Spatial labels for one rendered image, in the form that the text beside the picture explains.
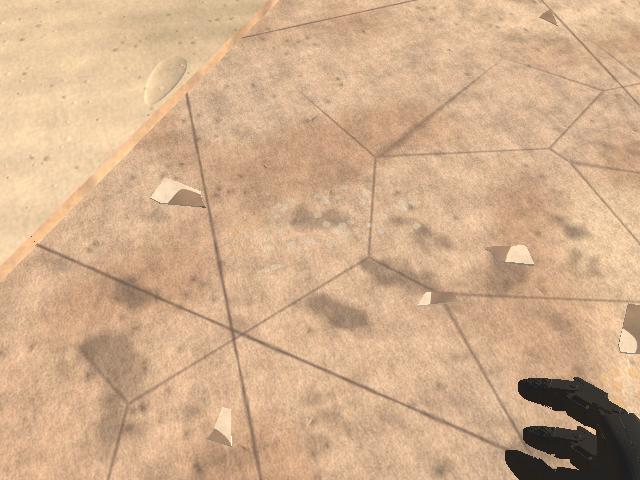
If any robot right hand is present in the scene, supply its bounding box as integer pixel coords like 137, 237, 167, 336
505, 377, 640, 480

